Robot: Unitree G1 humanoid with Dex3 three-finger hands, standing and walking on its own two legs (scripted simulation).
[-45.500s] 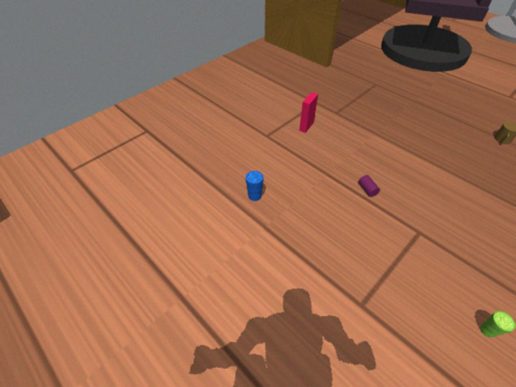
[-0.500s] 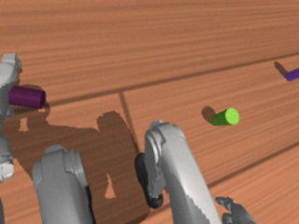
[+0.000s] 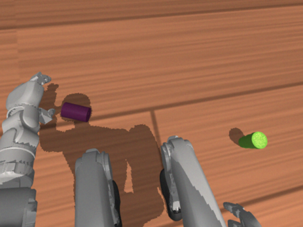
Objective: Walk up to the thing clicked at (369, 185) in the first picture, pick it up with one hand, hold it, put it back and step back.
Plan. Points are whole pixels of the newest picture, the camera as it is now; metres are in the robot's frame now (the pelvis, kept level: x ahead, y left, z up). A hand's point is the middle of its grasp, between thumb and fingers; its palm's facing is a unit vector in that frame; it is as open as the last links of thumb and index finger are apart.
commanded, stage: home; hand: left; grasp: from above
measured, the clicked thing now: (76, 112) +0.49 +0.24 -0.39
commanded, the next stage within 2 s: none
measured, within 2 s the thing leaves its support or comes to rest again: neither
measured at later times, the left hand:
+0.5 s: hand (13, 184) +0.26 +0.21 +0.08, palm faces +0.02 -0.94 -0.35, open 7.5 cm
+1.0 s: hand out of the picture +0.21 +0.20 +0.25, palm faces +0.19 -0.96 -0.20, open 7.4 cm
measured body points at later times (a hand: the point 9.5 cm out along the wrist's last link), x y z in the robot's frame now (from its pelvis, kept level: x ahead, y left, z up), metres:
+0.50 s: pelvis +0.01 -0.01 +0.19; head +0.11 +0.03 +0.62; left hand +0.26 +0.26 +0.11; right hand +0.23 -0.22 +0.10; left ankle +0.07 +0.12 -0.39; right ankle +0.09 -0.13 -0.39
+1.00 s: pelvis +0.08 +0.00 +0.29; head +0.09 +0.01 +0.74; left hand +0.20 +0.25 +0.26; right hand +0.26 -0.23 +0.23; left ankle +0.07 +0.12 -0.39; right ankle +0.09 -0.13 -0.39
